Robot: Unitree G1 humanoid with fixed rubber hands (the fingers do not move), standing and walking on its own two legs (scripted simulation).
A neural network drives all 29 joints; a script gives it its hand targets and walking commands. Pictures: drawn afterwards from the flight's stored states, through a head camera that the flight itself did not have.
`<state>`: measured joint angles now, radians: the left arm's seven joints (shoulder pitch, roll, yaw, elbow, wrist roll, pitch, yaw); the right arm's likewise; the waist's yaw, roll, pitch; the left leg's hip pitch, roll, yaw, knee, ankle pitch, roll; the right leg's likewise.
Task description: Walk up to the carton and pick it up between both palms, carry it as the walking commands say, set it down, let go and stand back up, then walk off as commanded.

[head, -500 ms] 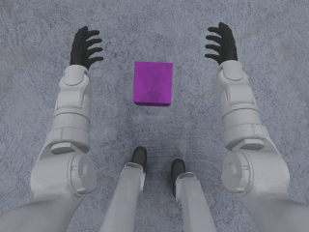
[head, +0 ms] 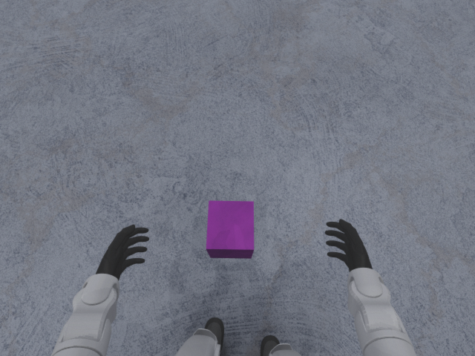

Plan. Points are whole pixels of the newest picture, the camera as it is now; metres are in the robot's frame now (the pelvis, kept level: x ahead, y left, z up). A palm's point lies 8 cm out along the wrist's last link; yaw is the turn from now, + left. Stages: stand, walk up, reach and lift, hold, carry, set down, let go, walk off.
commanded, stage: let go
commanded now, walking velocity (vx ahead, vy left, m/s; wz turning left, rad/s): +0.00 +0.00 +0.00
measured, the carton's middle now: (231, 230) +0.48 +0.06 -0.66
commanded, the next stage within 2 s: stand in 0.76 s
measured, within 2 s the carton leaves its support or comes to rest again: neither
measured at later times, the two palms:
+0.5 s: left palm (111, 311) +0.20 +0.21 -0.04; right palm (427, 341) +0.19 -0.25 -0.04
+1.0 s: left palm (73, 322) +0.18 +0.27 -0.07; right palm out of the picture +0.17 -0.30 -0.06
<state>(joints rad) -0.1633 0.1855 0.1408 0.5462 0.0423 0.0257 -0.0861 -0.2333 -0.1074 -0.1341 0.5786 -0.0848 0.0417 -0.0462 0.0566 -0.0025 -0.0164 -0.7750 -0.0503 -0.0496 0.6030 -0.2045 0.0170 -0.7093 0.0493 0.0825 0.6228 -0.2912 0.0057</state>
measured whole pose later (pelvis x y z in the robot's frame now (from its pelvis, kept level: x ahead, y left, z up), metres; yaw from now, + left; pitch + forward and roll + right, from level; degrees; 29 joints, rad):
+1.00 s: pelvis +0.04 -0.01 +0.02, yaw +0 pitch +0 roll +0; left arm 0.21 0.33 0.06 0.63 0.04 0.04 0.02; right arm 0.19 -0.31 -0.05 0.72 -0.05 0.02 -0.02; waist 0.00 -0.04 0.01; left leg -0.24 -0.04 -0.06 0.53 -0.29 0.01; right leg -0.15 0.06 0.08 0.49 -0.34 -0.02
